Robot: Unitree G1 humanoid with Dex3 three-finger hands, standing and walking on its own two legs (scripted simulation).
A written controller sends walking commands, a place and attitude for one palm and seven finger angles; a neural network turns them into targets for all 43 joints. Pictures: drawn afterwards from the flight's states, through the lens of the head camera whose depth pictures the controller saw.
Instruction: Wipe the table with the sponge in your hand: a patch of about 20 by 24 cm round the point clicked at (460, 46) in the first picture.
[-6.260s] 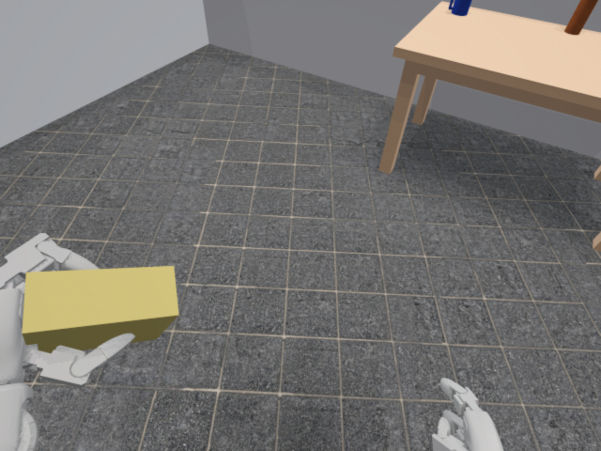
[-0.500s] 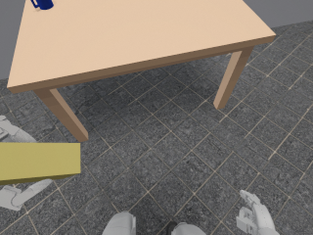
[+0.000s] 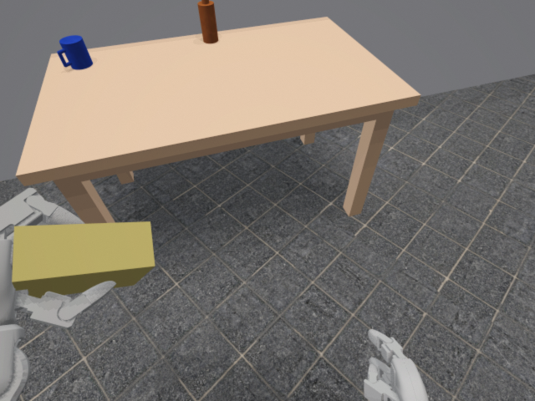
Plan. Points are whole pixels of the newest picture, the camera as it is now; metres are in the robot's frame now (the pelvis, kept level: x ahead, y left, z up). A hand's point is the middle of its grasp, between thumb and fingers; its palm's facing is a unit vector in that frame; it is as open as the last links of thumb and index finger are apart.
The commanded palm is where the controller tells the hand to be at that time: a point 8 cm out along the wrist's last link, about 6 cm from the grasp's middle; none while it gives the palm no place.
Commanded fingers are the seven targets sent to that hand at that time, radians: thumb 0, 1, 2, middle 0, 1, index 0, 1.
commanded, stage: take the last steps up to it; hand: left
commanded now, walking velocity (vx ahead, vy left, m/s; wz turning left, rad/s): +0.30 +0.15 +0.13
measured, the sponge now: (105, 259) +0.23 +0.22 +0.16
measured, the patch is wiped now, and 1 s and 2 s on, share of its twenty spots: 0.00 0.00 0.00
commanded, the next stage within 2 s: none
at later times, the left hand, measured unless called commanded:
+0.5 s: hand (20, 262) +0.21 +0.29 +0.18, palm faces +0.47 -0.77 -0.44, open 9.6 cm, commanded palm +0.16 +0.32 +0.19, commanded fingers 0.00 0.10 1.30 -1.20 -1.60 -1.20 -1.60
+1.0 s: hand (20, 197) +0.30 +0.35 +0.18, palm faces +0.42 -0.78 -0.47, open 9.6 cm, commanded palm +0.24 +0.40 +0.19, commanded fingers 0.00 0.10 1.30 -1.20 -1.60 -1.20 -1.60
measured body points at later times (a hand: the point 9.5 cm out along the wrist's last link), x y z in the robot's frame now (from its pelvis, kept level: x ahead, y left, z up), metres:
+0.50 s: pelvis +0.01 +0.03 +0.01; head +0.01 +0.04 +0.46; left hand +0.18 +0.33 +0.20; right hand +0.17 -0.21 -0.08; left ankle +0.00 +0.15 -0.72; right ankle +0.01 -0.07 -0.69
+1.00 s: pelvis +0.10 +0.11 +0.00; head +0.15 +0.12 +0.45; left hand +0.27 +0.39 +0.20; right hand +0.28 -0.15 -0.09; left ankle +0.12 +0.24 -0.73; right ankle +0.06 -0.05 -0.72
